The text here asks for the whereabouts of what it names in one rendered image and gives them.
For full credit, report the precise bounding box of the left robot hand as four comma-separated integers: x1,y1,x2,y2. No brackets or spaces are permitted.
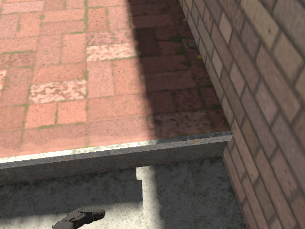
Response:
52,208,106,229

